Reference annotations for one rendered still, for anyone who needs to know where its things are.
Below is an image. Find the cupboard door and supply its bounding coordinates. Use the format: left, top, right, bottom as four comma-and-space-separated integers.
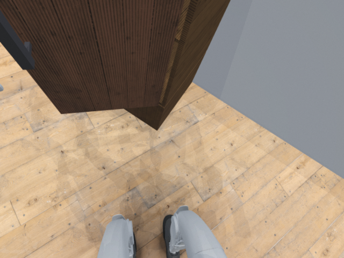
0, 0, 184, 114

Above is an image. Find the right robot shin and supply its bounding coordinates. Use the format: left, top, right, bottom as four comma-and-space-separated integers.
169, 205, 189, 253

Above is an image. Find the handle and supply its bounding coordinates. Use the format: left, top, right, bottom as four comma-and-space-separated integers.
0, 10, 35, 70

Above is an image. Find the robot right thigh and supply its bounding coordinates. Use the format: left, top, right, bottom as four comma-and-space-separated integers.
171, 210, 227, 258

